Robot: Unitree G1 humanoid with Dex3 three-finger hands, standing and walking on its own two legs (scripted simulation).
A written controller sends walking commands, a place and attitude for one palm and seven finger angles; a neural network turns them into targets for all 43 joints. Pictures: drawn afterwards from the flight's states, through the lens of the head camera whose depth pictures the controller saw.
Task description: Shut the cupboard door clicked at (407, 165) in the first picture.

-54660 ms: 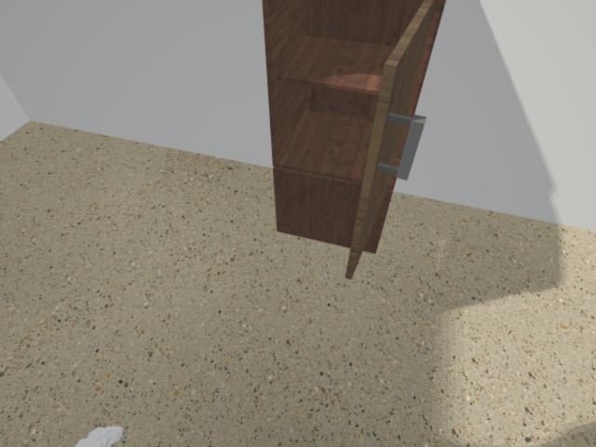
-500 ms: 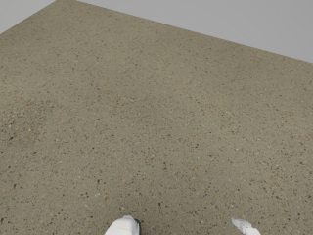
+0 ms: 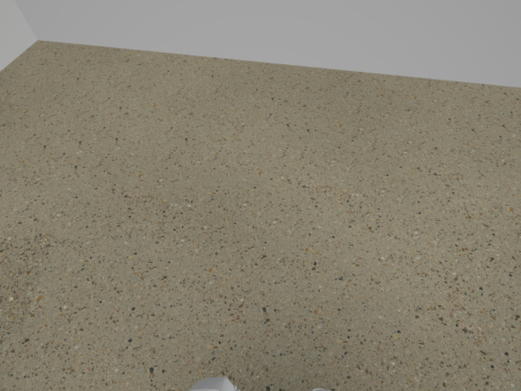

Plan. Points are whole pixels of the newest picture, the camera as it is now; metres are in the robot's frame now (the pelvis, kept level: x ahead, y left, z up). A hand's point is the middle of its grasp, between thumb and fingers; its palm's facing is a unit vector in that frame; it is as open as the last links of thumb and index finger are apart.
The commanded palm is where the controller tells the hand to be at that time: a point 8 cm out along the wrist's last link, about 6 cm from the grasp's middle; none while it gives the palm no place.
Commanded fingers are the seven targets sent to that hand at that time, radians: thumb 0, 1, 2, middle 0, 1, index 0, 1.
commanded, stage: turn to face it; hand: left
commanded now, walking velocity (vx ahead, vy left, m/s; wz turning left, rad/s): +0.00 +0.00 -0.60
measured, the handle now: out of the picture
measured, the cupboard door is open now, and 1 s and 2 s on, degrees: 13 13 13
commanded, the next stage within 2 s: none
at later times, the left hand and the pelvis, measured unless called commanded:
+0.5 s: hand (142, 334) +0.21 +0.24 -0.14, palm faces -0.27 -0.93 -0.24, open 7.3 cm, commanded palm none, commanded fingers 0.00 0.90 0.90 -0.20 -0.30 -0.20 -0.30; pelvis +0.04 +0.06 +0.02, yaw -19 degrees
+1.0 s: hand (185, 326) +0.24 +0.17 -0.17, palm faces -0.55 -0.82 -0.18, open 7.3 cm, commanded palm none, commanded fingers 0.00 0.90 0.90 -0.20 -0.30 -0.20 -0.30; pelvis +0.06 +0.06 +0.00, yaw -36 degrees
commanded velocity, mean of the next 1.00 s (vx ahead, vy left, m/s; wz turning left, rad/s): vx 0.00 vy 0.00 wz -0.60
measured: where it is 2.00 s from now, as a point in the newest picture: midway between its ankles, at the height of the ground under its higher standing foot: outside the picture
